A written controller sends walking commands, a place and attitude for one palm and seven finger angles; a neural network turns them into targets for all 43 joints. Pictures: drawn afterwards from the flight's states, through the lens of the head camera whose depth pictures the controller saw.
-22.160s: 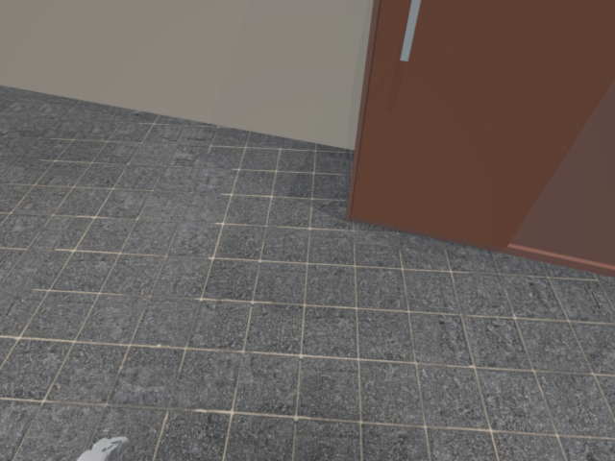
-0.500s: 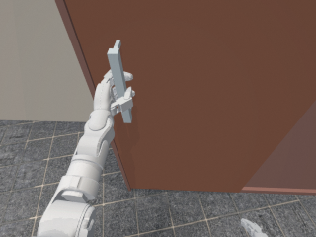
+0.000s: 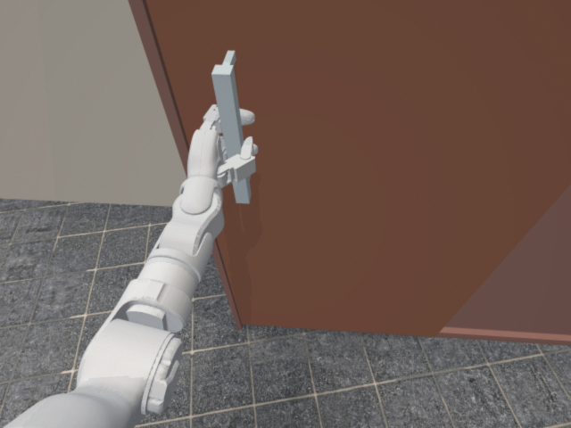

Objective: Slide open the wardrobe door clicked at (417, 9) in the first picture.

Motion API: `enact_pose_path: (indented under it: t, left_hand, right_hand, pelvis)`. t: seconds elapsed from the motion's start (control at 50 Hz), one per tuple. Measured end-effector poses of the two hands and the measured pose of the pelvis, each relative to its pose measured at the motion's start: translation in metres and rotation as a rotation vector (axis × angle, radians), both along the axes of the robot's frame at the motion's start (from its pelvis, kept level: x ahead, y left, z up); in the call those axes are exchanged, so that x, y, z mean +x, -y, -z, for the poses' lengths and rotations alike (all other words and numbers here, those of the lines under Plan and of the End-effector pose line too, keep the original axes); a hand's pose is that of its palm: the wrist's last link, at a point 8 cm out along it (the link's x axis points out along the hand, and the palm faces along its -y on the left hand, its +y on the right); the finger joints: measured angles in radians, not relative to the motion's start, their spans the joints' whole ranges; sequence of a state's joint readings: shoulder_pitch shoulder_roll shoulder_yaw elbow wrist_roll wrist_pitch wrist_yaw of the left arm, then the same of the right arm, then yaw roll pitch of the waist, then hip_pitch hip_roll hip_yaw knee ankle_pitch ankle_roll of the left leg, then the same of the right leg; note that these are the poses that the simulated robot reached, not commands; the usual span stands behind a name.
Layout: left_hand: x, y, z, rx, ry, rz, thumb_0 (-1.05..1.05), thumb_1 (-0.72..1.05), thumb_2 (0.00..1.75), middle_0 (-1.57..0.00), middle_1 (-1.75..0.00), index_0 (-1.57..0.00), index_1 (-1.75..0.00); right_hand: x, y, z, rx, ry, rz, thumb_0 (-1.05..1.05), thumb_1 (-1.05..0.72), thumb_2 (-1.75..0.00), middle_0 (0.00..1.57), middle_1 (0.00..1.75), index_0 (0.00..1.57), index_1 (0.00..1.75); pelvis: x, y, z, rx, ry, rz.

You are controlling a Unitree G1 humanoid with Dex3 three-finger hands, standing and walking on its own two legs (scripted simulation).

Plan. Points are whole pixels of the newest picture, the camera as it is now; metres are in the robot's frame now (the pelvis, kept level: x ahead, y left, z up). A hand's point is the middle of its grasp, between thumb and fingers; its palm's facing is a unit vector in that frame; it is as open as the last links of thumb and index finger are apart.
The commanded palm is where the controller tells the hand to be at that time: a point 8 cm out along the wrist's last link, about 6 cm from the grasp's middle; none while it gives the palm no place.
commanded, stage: tug the door sideways, standing still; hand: left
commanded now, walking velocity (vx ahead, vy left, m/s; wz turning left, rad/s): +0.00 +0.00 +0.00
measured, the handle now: (237, 135) +0.50 +0.10 +0.14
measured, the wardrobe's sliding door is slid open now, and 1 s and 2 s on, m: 0.00 0.01 0.25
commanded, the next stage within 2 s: step sideways, sliding the door along in 0.10 s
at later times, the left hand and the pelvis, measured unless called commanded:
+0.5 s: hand (248, 160) +0.44 +0.08 +0.14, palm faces +0.05 -0.99 -0.10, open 6.1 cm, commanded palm +0.42 +0.08 +0.15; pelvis -0.01 -0.02 +0.00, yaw -3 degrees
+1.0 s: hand (260, 158) +0.45 +0.06 +0.14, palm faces +0.27 -0.96 -0.06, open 6.2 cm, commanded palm +0.43 +0.03 +0.14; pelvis +0.06 -0.15 +0.00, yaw +4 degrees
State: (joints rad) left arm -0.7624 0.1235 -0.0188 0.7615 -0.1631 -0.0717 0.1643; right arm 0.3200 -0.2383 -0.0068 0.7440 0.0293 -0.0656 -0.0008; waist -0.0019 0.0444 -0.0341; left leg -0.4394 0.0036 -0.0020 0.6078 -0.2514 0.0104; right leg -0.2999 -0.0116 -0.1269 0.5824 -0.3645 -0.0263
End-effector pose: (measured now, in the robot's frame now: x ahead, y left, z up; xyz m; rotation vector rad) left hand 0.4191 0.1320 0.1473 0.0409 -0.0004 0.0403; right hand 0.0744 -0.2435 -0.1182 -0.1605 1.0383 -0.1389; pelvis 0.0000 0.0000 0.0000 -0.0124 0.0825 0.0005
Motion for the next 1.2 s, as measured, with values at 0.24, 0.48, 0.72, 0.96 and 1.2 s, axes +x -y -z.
enact_pose_path:
  t: [0.24, 0.48, 0.72, 0.96, 1.2]
  left_hand:
    - [0.001, -0.002, 0.001, 0.008, 0.013, 0.016, 0.0, 0.74, 0.8, -0.34, -1.4, -0.27, -1.4]
    - [0.002, -0.002, -0.001, 0.064, 0.026, 0.004, -0.02, 0.71, 0.83, -0.39, -1.38, -0.27, -1.4]
    - [0.002, 0.005, 0.005, 0.048, 0.106, -0.066, -0.02, 0.73, 0.85, -0.4, -1.39, -0.22, -1.4]
    - [0.001, 0.017, 0.009, 0.049, 0.154, -0.171, -0.02, 0.75, 0.86, -0.39, -1.4, -0.19, -1.4]
    - [-0.002, 0.049, 0.008, 0.093, 0.13, -0.399, -0.04, 0.7, 0.84, -0.44, -1.4, -0.14, -1.4]
  right_hand:
    - [0.003, -0.01, -0.001, 0.001, 0.041, -0.009, 0.01, -0.91, -0.9, 0.2, 0.3, 0.2, 0.3]
    - [0.013, 0.002, 0.008, -0.012, 0.039, 0.053, 0.01, -0.91, -0.9, 0.2, 0.3, 0.2, 0.3]
    - [0.082, 0.05, 0.006, -0.097, 0.018, -0.106, 0.02, -0.91, -0.9, 0.2, 0.3, 0.2, 0.3]
    - [0.184, 0.068, -0.018, 0.02, 0.169, -0.253, 0.01, -0.91, -0.9, 0.2, 0.3, 0.2, 0.3]
    - [0.254, 0.136, 0.006, 0.026, 0.261, -0.252, 0.02, -0.91, -0.9, 0.2, 0.3, 0.2, 0.3]
  pelvis:
    - [-0.005, -0.008, 0.002, -0.001, -0.001, 0.011]
    - [-0.009, 0.015, 0.004, 0.001, 0.083, 0.048]
    - [0.022, 0.056, 0.009, 0.01, 0.103, -0.046]
    - [0.048, 0.13, -0.001, -0.032, 0.145, -0.054]
    - [0.086, 0.19, 0.009, 0.014, 0.104, -0.157]
